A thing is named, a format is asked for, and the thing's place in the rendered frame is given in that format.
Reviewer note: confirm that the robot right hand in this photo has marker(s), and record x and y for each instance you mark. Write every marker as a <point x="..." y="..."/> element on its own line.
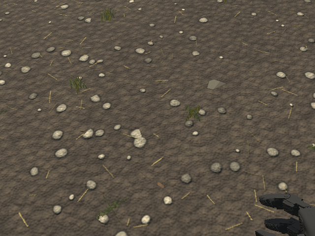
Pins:
<point x="294" y="205"/>

